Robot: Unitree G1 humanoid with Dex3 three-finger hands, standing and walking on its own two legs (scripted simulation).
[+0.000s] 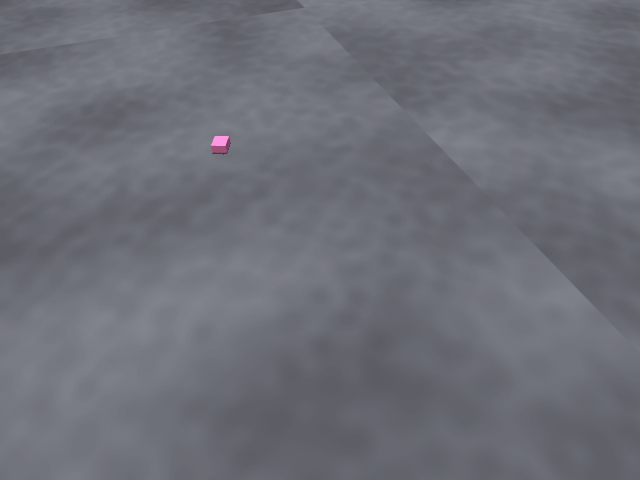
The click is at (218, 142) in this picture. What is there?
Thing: flat box
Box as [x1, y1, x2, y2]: [211, 136, 230, 152]
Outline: 215,136 211,144 212,151 226,152 230,142 228,136
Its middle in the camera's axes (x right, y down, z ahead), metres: -0.55 -0.51 +2.11
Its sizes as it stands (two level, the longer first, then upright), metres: 0.092 0.079 0.044
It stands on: the floor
